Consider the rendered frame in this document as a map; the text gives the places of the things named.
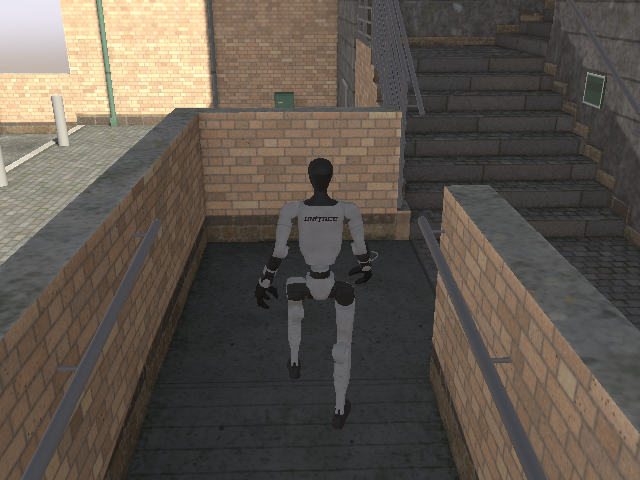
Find left robot forearm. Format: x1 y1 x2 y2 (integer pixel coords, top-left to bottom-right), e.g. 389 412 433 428
259 243 282 288

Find left robot upper arm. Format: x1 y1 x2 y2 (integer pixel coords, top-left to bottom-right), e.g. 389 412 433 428
272 201 300 259

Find robot left foot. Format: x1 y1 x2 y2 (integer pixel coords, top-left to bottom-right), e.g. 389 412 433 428
287 358 301 379

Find robot right hand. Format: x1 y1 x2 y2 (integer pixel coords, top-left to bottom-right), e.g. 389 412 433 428
348 266 372 284

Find humanoid robot head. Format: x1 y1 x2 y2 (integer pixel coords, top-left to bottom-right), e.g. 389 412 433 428
303 158 338 206

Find right robot upper arm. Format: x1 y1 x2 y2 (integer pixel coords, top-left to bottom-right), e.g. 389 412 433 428
341 201 367 255

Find robot left hand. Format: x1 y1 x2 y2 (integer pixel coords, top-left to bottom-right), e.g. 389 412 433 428
255 282 278 309

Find right robot forearm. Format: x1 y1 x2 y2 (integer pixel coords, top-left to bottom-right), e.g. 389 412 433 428
356 240 372 271

